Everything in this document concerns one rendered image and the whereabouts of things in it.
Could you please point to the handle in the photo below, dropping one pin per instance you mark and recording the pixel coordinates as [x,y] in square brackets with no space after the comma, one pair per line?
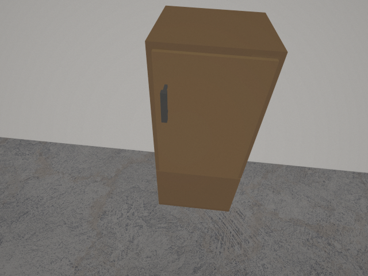
[163,104]

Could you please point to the cupboard door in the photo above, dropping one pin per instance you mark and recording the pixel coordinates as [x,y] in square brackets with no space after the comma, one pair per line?
[214,103]

